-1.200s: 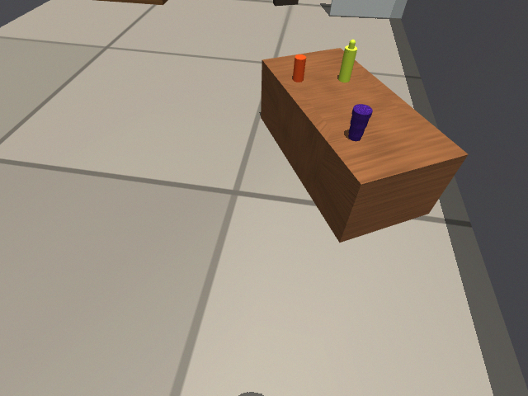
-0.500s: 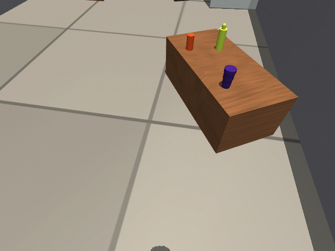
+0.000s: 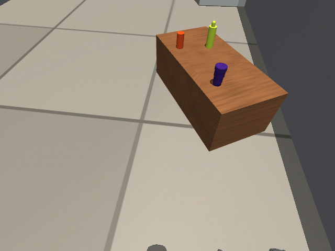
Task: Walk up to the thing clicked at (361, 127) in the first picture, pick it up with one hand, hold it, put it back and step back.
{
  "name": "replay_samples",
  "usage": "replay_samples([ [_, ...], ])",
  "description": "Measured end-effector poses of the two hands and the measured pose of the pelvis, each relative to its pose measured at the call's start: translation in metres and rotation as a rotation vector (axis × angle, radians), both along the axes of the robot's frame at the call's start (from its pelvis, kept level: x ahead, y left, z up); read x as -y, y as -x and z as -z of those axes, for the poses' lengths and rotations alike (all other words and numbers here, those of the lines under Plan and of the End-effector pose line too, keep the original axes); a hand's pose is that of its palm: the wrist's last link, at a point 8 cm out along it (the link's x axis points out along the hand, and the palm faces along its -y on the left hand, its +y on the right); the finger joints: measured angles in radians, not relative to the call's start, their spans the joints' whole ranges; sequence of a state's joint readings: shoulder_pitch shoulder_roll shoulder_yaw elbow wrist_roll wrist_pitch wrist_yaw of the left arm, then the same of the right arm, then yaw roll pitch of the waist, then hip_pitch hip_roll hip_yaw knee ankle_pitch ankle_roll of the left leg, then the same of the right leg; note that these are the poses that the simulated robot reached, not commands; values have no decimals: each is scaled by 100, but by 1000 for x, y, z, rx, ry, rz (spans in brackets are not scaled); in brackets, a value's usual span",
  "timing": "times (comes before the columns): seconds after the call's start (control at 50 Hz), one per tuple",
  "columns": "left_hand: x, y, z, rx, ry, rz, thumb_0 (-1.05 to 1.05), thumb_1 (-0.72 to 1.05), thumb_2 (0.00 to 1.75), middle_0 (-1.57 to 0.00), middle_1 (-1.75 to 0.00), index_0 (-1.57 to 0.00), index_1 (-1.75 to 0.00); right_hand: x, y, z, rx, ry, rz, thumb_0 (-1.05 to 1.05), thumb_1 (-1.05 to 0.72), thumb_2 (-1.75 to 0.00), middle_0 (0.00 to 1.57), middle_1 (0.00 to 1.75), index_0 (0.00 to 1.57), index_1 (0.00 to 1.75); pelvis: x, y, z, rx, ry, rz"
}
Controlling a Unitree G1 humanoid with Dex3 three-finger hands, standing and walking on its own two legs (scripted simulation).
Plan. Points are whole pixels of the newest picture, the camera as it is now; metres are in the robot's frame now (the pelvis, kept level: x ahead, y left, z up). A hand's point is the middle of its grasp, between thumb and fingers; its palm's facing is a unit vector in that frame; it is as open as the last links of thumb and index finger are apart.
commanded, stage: walk up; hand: left
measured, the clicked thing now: (219, 75) +1.17 -0.34 -0.31
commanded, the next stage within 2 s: none
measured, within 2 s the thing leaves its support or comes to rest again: neither
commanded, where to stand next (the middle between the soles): +0.64 -0.37 m, yaw -21 degrees
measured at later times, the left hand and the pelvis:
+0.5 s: hand (119, 222) +0.22 +0.14 -0.16, palm faces -0.21 -0.93 -0.31, open 7.4 cm; pelvis +0.13 -0.11 -0.01, yaw -12 degrees
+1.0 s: hand (176, 136) +0.52 -0.03 -0.13, palm faces -0.37 -0.84 -0.39, open 7.4 cm; pelvis +0.30 -0.24 -0.03, yaw -21 degrees
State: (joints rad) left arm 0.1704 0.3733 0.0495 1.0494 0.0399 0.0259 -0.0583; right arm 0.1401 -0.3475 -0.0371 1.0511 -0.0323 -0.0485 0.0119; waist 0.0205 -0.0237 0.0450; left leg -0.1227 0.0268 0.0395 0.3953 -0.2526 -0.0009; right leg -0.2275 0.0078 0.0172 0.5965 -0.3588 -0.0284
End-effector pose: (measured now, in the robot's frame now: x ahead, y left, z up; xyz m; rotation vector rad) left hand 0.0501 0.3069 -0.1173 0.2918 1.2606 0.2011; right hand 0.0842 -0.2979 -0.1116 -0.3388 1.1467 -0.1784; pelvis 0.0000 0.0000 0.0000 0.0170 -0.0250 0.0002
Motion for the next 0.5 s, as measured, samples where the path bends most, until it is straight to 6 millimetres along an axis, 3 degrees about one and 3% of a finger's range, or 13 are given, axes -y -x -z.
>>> replay_samples([
  [0.14, 8, -48, -10, 3, -21, 93, 1, 91, 90, -20, -30, -20, -30, 64, 22, -7, 3, 82, 90, 1, -90, -89, 21, 30, 21, 30, 29, -23, 6, 10, -13, 85],
  [0.28, 53, -114, -5, 72, -80, 170, 1, 91, 90, -20, -30, -20, -30, 138, 15, 17, -36, 118, 174, 1, -91, -90, 20, 30, 20, 30, 79, -63, 31, 29, 17, 146],
  [0.4, 98, -140, -7, 69, -26, 184, 1, 91, 90, -20, -30, -20, -30, 144, -28, 4, 10, 66, 167, 1, -91, -90, 20, 30, 20, 30, 99, -98, 16, 27, 27, 189],
  [0.5, 118, -174, 4, 51, 20, 225, 1, 90, 90, -20, -30, -21, -30, 140, -60, -7, 39, 50, 156, 1, -91, -90, 20, 30, 20, 30, 109, -135, 13, 17, 41, 219],
])
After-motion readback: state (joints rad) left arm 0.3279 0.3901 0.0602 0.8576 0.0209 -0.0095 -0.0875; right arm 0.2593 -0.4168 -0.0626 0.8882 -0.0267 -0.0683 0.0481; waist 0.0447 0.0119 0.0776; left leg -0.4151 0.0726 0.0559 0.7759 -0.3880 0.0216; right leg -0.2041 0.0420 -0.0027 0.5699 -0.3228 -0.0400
